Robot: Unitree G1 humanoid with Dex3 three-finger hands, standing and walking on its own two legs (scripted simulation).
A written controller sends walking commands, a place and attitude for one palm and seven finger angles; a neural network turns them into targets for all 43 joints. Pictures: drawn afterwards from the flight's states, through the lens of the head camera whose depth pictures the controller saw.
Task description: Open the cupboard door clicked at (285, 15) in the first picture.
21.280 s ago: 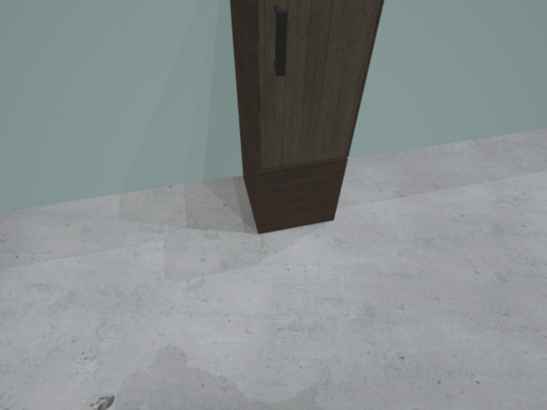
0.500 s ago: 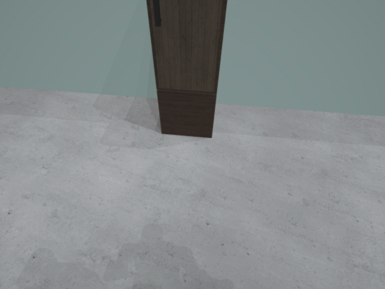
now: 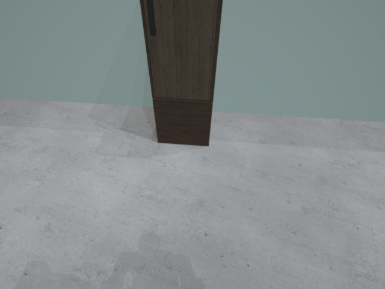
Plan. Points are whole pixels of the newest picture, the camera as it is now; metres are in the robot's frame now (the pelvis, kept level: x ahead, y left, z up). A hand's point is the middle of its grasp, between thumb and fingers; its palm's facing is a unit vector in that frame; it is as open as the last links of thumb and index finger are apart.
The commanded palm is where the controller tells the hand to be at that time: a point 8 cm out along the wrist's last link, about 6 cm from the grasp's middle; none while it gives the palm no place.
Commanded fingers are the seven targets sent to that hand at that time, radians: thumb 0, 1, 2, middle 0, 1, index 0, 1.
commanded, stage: shuffle to correct the standing spot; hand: left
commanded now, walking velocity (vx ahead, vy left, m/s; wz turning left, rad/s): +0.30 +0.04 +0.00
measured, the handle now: (152, 15) +1.19 +0.27 +0.13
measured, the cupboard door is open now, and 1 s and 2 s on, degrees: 0 0 0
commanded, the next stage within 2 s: none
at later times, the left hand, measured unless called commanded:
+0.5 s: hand out of the picture +0.10 +0.23 -0.18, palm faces -0.01 -0.99 -0.11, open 16.2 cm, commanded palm none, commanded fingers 0.00 -0.50 0.30 -0.15 -0.30 -0.15 -0.30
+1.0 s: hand (130, 245) +0.27 +0.19 -0.17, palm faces +0.02 -0.98 -0.17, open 16.5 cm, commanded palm none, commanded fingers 0.00 -0.50 0.30 -0.15 -0.30 -0.15 -0.30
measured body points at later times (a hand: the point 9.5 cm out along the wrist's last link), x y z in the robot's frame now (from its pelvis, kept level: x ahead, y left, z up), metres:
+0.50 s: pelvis +0.13 +0.07 +0.00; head +0.13 +0.10 +0.45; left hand +0.10 +0.28 -0.17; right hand +0.15 -0.16 -0.13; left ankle +0.13 +0.16 -0.73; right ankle +0.08 -0.05 -0.65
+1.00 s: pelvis +0.30 +0.02 +0.01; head +0.31 +0.03 +0.46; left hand +0.27 +0.24 -0.15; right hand +0.27 -0.20 -0.15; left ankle +0.31 +0.15 -0.66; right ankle +0.30 -0.07 -0.73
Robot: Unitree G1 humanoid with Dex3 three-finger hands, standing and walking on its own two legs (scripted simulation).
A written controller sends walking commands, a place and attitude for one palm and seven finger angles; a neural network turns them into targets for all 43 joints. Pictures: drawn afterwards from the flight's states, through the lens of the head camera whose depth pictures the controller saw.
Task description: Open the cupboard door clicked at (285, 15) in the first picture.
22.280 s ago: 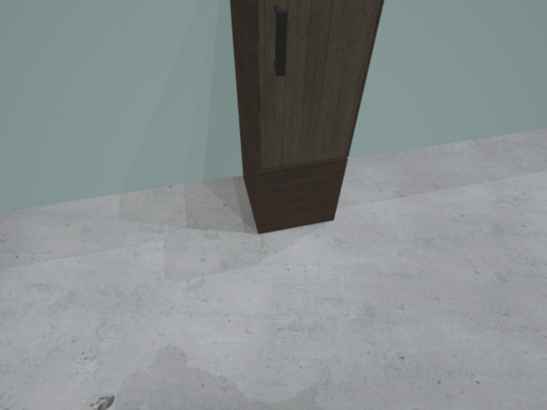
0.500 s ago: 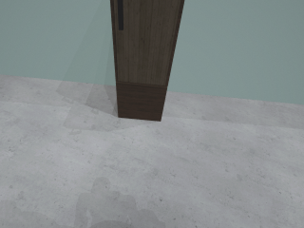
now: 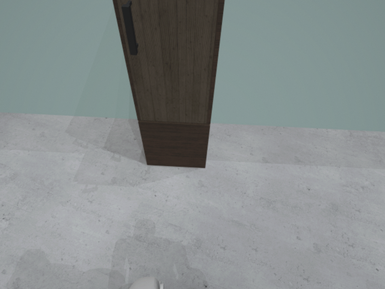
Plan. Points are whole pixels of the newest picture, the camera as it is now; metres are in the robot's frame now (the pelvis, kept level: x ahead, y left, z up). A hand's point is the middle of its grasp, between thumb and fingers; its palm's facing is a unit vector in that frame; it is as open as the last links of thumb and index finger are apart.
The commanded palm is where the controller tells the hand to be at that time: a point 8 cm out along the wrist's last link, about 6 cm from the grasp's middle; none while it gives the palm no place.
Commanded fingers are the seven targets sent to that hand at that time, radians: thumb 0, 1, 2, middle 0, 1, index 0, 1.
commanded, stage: shuffle to correct the standing spot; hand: left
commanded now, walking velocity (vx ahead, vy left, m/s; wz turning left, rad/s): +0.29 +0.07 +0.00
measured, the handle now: (131, 28) +0.88 +0.28 +0.12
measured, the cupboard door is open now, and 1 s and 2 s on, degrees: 0 0 0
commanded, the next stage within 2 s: come to a stop and stand still in 1.02 s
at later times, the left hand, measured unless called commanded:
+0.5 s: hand out of the picture +0.13 +0.24 -0.17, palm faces -0.03 -0.98 -0.19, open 16.4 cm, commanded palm none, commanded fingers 0.00 -0.50 0.30 -0.15 -0.30 -0.15 -0.30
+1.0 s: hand (142, 244) +0.26 +0.15 -0.17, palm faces +0.13 -0.99 -0.07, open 16.3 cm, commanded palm none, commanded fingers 0.00 -0.50 0.30 -0.15 -0.30 -0.15 -0.30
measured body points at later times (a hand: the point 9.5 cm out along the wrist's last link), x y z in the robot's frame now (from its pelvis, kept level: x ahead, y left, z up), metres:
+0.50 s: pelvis +0.16 +0.05 +0.00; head +0.18 +0.06 +0.45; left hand +0.13 +0.29 -0.16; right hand +0.14 -0.18 -0.15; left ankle +0.15 +0.14 -0.74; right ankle +0.19 -0.08 -0.68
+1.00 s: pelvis +0.30 +0.03 +0.01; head +0.30 +0.03 +0.46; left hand +0.25 +0.20 -0.16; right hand +0.35 -0.21 -0.14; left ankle +0.36 +0.16 -0.71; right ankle +0.28 -0.08 -0.74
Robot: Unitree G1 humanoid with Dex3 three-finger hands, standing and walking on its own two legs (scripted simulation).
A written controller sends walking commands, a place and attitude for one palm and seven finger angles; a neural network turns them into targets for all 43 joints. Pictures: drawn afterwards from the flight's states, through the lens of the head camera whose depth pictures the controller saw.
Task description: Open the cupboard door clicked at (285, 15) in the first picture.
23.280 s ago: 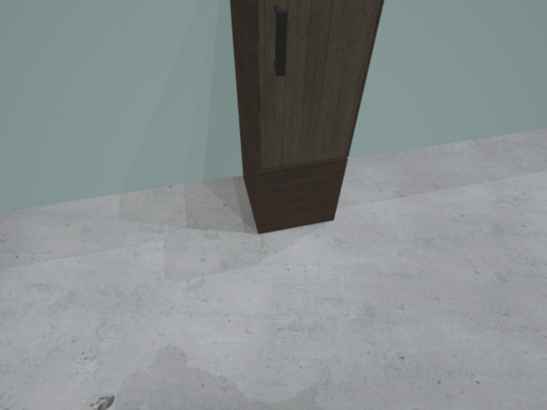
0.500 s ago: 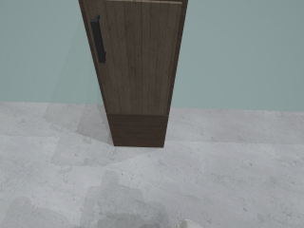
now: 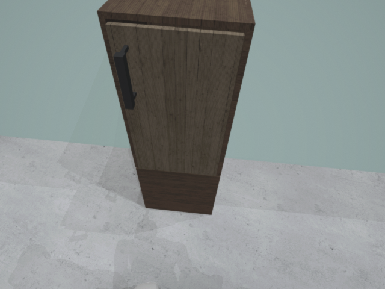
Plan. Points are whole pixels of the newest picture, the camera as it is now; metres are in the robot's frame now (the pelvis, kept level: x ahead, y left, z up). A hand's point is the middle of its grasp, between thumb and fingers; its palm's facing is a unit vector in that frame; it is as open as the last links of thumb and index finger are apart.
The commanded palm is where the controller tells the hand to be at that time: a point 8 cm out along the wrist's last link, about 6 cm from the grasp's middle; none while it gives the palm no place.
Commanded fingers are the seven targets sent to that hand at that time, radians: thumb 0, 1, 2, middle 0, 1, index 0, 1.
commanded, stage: shuffle to correct the standing spot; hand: left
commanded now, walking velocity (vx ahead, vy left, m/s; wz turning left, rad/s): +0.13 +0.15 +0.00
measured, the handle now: (127, 78) +0.59 +0.24 +0.11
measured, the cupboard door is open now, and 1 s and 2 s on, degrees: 0 0 0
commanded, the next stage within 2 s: come to a stop and stand still in 0.02 s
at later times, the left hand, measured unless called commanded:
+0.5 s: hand out of the picture +0.03 +0.23 -0.18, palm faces -0.05 -0.96 -0.27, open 16.3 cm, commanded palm none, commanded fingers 0.00 -0.50 0.30 -0.15 -0.30 -0.15 -0.30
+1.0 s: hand out of the picture +0.01 +0.16 -0.18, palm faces +0.01 -0.99 -0.15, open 16.4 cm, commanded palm none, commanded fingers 0.00 -0.50 0.30 -0.15 -0.30 -0.15 -0.30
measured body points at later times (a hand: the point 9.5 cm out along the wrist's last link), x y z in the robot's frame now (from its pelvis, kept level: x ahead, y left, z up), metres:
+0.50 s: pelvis +0.06 +0.03 -0.01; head +0.10 +0.02 +0.44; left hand +0.04 +0.28 -0.16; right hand +0.08 -0.20 -0.17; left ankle +0.08 +0.14 -0.75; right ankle +0.05 -0.08 -0.75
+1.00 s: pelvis +0.04 +0.01 -0.01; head +0.06 +0.01 +0.44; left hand +0.01 +0.21 -0.17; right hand +0.03 -0.20 -0.17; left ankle +0.08 +0.13 -0.74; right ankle +0.05 -0.08 -0.75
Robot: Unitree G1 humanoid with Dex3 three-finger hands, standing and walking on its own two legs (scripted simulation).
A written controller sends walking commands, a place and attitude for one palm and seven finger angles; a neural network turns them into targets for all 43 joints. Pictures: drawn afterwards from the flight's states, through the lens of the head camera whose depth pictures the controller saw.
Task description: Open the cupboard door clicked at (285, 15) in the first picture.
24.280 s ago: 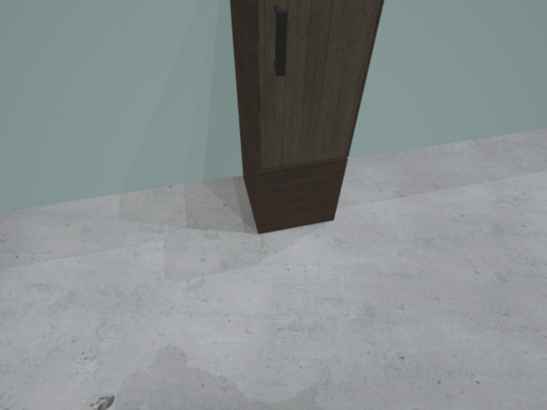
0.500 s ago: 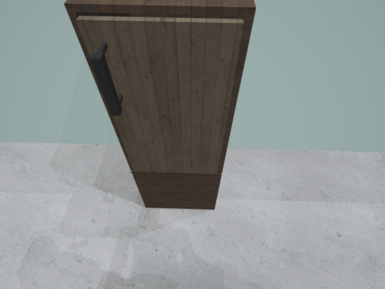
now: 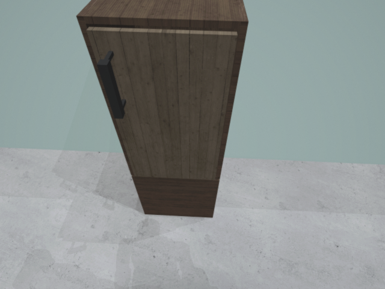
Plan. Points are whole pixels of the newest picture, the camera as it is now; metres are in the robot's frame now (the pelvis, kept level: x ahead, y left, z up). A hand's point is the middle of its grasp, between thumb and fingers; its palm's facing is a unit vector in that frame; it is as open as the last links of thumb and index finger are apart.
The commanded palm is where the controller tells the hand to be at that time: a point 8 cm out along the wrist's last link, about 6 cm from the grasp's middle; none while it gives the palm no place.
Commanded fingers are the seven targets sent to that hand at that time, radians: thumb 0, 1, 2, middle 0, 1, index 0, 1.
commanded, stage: come to a stop and stand still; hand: left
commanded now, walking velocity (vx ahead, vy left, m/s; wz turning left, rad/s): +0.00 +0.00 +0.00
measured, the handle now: (114, 86) +0.54 +0.24 +0.12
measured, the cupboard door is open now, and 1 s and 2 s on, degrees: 0 0 0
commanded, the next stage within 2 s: look again from close up in 0.04 s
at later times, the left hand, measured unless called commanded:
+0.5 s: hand out of the picture -0.01 +0.19 -0.17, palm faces -0.02 -0.98 -0.19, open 16.4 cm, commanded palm none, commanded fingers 0.00 -0.50 0.30 -0.15 -0.30 -0.15 -0.30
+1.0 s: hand (109, 254) +0.19 +0.19 -0.03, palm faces +0.14 -0.97 -0.18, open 16.6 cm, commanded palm +0.15 +0.24 -0.04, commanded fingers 0.00 -0.50 0.30 -0.18 -0.50 -0.18 -0.50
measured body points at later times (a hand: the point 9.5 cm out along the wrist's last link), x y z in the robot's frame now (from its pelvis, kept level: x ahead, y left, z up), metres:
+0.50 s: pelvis +0.02 +0.03 +0.00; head +0.03 +0.01 +0.45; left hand -0.01 +0.24 -0.15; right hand +0.00 -0.18 -0.17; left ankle +0.03 +0.12 -0.74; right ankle +0.01 -0.09 -0.74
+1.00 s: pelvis +0.03 +0.03 -0.01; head +0.03 +0.00 +0.44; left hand +0.18 +0.24 -0.02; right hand +0.15 -0.23 -0.12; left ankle +0.03 +0.12 -0.74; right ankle +0.01 -0.09 -0.74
